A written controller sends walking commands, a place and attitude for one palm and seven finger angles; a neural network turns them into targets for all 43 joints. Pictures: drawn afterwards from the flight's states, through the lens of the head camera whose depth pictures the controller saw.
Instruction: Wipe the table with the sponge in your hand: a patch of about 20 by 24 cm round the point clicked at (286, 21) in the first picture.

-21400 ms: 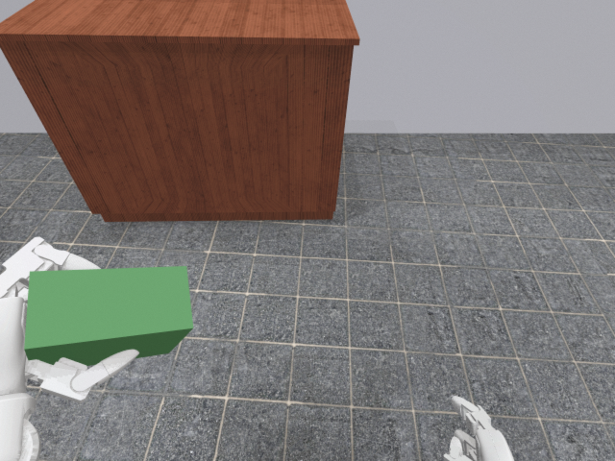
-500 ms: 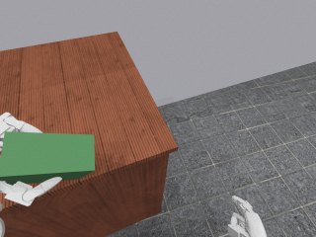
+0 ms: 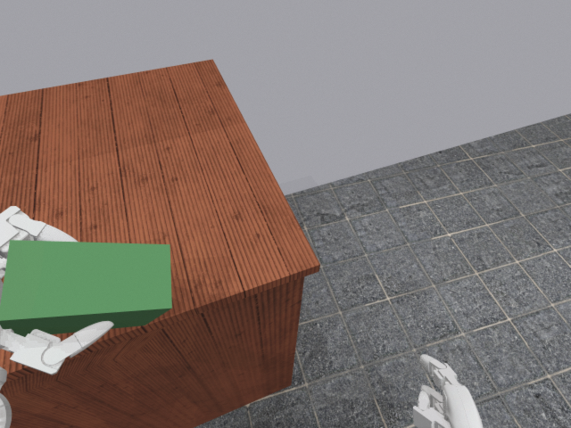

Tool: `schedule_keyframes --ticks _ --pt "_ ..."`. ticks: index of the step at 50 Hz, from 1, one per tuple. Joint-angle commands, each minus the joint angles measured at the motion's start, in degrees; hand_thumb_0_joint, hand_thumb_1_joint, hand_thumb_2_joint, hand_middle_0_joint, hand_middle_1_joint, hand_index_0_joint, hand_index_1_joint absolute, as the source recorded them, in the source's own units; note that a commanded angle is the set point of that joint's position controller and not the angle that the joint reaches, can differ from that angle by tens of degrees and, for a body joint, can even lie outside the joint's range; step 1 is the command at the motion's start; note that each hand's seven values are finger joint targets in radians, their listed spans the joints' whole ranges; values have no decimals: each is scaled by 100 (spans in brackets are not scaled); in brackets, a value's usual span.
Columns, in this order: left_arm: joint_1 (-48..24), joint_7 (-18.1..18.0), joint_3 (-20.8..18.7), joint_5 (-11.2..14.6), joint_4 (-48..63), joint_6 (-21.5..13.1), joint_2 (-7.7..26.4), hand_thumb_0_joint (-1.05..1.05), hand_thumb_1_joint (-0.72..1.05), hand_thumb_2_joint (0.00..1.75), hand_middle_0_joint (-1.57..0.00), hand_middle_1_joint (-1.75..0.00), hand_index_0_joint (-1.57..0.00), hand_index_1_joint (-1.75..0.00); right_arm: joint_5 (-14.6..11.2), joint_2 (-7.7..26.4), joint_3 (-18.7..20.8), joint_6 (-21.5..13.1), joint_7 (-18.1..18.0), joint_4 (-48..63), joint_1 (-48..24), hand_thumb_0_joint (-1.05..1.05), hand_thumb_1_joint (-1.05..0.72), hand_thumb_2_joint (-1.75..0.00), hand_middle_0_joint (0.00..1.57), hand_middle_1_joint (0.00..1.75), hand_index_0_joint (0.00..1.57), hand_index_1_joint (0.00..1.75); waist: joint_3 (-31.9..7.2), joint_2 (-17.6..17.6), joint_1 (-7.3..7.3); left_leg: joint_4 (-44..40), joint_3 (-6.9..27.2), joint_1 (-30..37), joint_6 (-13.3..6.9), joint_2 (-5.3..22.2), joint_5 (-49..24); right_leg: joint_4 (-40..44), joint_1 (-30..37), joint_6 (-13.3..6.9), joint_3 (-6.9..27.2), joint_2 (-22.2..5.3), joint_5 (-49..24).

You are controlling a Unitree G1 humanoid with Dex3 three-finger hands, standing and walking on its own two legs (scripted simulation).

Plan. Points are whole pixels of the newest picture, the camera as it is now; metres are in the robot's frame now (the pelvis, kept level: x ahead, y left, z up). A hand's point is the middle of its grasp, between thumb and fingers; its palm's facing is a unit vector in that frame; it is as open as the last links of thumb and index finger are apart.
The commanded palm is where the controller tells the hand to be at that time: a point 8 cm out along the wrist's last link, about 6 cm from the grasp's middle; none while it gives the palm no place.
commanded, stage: come to a stop and stand still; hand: left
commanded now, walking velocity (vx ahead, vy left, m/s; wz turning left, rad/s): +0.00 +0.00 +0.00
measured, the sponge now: (114, 289) +0.23 +0.20 +0.14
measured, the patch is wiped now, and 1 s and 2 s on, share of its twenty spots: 0.00 0.00 0.00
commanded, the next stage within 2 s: look again from close up in 0.92 s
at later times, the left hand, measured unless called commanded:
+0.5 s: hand out of the picture +0.22 +0.31 +0.17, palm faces +0.37 -0.86 -0.35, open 10.5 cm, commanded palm +0.16 +0.33 +0.18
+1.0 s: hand out of the picture +0.23 +0.33 +0.17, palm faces +0.38 -0.86 -0.33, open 10.5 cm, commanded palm +0.17 +0.36 +0.18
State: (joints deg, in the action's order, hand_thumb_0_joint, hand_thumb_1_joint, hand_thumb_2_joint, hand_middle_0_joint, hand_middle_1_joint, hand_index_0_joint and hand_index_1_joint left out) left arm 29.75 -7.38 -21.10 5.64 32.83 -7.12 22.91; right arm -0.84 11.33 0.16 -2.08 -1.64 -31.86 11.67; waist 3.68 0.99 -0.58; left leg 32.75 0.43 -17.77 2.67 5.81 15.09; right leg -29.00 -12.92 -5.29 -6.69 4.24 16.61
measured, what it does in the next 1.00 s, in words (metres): shifts its weight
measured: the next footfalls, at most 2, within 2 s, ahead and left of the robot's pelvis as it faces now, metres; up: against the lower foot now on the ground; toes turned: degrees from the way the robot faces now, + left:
none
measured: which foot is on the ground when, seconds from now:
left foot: down 0.00-1.00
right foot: down 0.00-1.00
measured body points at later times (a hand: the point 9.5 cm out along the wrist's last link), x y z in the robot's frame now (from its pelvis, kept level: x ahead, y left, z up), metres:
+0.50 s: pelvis -0.01 +0.06 +0.01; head +0.01 +0.08 +0.46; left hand +0.19 +0.35 +0.19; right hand +0.15 -0.17 -0.06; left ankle +0.02 +0.15 -0.73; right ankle -0.01 -0.06 -0.73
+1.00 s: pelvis +0.00 +0.09 +0.01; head +0.02 +0.12 +0.46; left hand +0.20 +0.38 +0.18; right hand +0.18 -0.14 -0.06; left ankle +0.02 +0.15 -0.73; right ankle -0.01 -0.06 -0.73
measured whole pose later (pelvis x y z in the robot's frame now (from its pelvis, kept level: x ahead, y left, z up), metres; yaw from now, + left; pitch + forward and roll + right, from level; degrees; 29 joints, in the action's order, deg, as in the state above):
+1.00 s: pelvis +0.00 +0.09 +0.01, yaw -1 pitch -1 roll -2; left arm 23.1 -6.8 -19.4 1.7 27.3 -10.8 20.2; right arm 0.1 11.0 -1.6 -6.9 -1.0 -33.1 11.0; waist 3.3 -2.2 1.9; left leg 26.9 -5.3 -13.2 -4.0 -0.6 13.1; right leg -22.3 -8.9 2.2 -2.7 -1.8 12.3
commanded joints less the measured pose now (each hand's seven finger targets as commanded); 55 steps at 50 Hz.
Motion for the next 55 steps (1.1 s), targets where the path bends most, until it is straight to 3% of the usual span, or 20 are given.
schedule_keyframes --ticks 1,2,3,4,5,6,7,9,10,13,14,15,17,20,23,27,35,42,53,55 --pt "-258 -148 -716 38 1102 -351 978 0 10 130 -120 -160 -120 -160 -8 624 259 -266 -101 842 -446 0 -90 -90 20 30 20 30 -748 173 -40 -318 330 462 -463 257 -690 771 44 71 1132 -1162 -935" --pt "-5524 158 -3741 -785 1382 -882 5016 0 10 130 -120 -160 -120 -160 228 840 594 -817 -206 166 680 0 -90 -90 20 30 20 30 -200 -1435 328 294 -853 -469 -285 -161 -867 1315 162 914 1160 -871 -2689" --pt "-3035 426 -1774 -360 -1235 -655 2106 0 10 130 -120 -160 -120 -160 151 538 485 -892 -202 334 53 0 -90 -90 20 30 20 30 -878 -1340 312 378 -568 -242 -339 -720 -570 773 463 323 1529 -1271 -3695" --pt "-1839 555 -1212 -299 -1636 -664 1460 0 10 130 -120 -160 -120 -160 15 785 509 -994 -150 697 105 0 -90 -90 20 30 20 30 -763 -787 515 361 -572 -179 -277 -498 -423 659 563 516 1918 -1418 -4477" --pt "-1374 567 -449 -167 -1349 -689 658 0 10 130 -120 -160 -120 -160 -58 736 437 -978 -81 728 31 0 -90 -90 20 30 20 30 -1071 164 367 -167 -575 103 -347 -399 -775 184 856 488 1640 -1471 -4477" --pt "-1450 524 -463 -162 -376 -805 754 0 10 130 -120 -160 -120 -160 -29 878 442 -948 17 770 149 0 -90 -90 20 30 20 30 -1369 471 315 -547 -534 506 -384 -295 -1329 11 916 703 1242 -1204 -3918" --pt "-1354 477 -387 -137 71 -876 746 0 10 130 -120 -160 -120 -160 -22 839 409 -960 69 810 -115 0 -90 -90 20 30 20 30 -1362 483 373 -574 -336 809 -509 -76 -1845 -47 563 933 1061 -1002 -3172" --pt "-928 359 -375 -200 487 -830 711 0 10 130 -120 -160 -120 -160 -31 792 396 -970 159 889 -294 0 -90 -90 20 30 20 30 -1359 82 390 -349 -212 726 -586 80 -2061 68 521 1040 957 -874 -2435" --pt "-659 240 -410 -181 579 -790 725 0 10 130 -120 -160 -120 -160 -71 728 331 -959 172 858 -417 0 -90 -90 20 30 20 30 -1405 97 342 -365 -188 711 -555 44 -1747 156 508 889 935 -895 -2114" --pt "-606 60 -855 -178 818 -824 1033 0 10 130 -120 -160 -120 -160 6 719 307 -947 72 900 -477 0 -90 -90 20 30 20 30 -1126 -596 249 -230 -165 476 -387 -335 -537 944 182 530 1310 -1089 -909" --pt "-609 27 -879 -148 732 -839 995 0 10 130 -120 -160 -120 -160 28 711 288 -941 24 865 -472 0 -90 -90 20 30 20 30 -975 -556 204 -260 -119 529 -368 -386 -350 1128 -73 390 1404 -1145 -354" --pt "-591 -41 -1023 -150 728 -842 1132 0 10 130 -120 -160 -120 -160 40 727 278 -897 -33 787 -514 0 -90 -90 20 30 20 30 -912 -285 175 -430 -75 720 -374 -331 -309 1159 -287 294 1369 -1123 -34" --pt "-671 -21 -808 -165 543 -845 856 0 10 130 -120 -160 -120 -160 76 721 242 -858 -89 820 -505 0 -90 -90 20 30 20 30 -668 170 129 -835 35 671 -417 -204 -122 1126 -369 349 1170 -866 315" --pt "-1117 -13 -670 -240 477 -863 799 0 10 130 -120 -160 -120 -160 63 742 194 -869 -140 776 -539 0 -90 -90 20 30 20 30 -480 461 125 -1396 266 387 -475 -4 211 914 -37 420 871 -616 77" --pt "-1280 17 -454 -311 339 -820 635 0 10 130 -120 -160 -120 -160 62 750 174 -906 -108 757 -462 0 -90 -90 20 30 20 30 -650 448 161 -1517 280 276 -511 61 114 749 425 462 750 -556 -390" --pt "-1412 30 -200 -388 478 -763 481 0 10 130 -120 -160 -120 -160 75 753 163 -944 -42 744 -469 0 -90 -90 20 30 20 30 -793 354 169 -1502 243 471 -450 20 -201 737 537 467 692 -530 -708" --pt "-1343 -20 -467 -391 697 -744 687 0 10 130 -120 -160 -120 -160 81 685 128 -865 1 716 -536 0 -90 -90 20 30 20 30 -956 397 180 -1421 228 617 -317 -37 -867 656 700 469 582 -513 -1118" --pt "-1135 0 -412 -347 648 -729 610 0 10 130 -120 -160 -120 -160 66 710 164 -782 0 751 -492 0 -90 -90 20 30 20 30 -997 411 183 -1291 184 686 -304 -59 -1336 691 801 479 576 -569 -1402" --pt "-1072 -60 -402 -355 632 -729 617 0 10 130 -120 -160 -120 -160 38 724 203 -754 -46 764 -509 0 -90 -90 20 30 20 30 -860 330 192 -1370 217 433 -362 -73 -616 790 897 470 656 -660 -1214" --pt "-1102 -96 -454 -377 762 -740 669 0 10 130 -120 -160 -120 -160 22 714 206 -759 -65 729 -577 0 -90 -90 20 30 20 30 -925 354 184 -1319 196 569 -332 -108 -781 785 847 453 653 -673 -1289"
